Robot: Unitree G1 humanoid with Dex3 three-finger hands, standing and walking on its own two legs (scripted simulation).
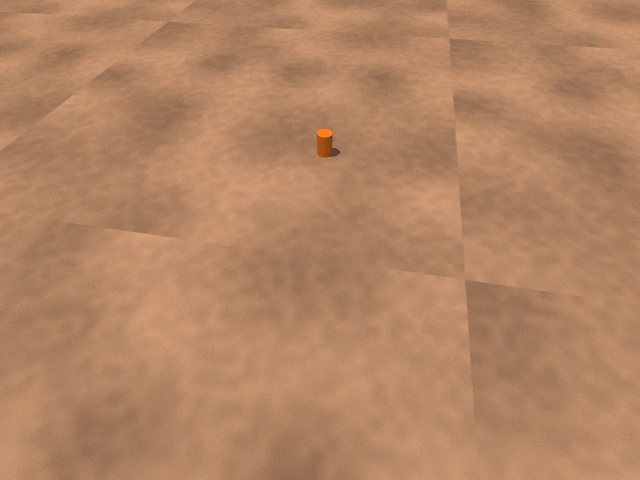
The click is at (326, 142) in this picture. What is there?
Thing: squat round
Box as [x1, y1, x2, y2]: [317, 129, 331, 157]
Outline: 327,129 321,129 317,132 317,152 320,156 324,157 329,156 331,154 331,131
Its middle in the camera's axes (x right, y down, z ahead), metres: +0.02 -0.52 +2.09
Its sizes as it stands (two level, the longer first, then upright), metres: 0.082 0.082 0.126
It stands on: the floor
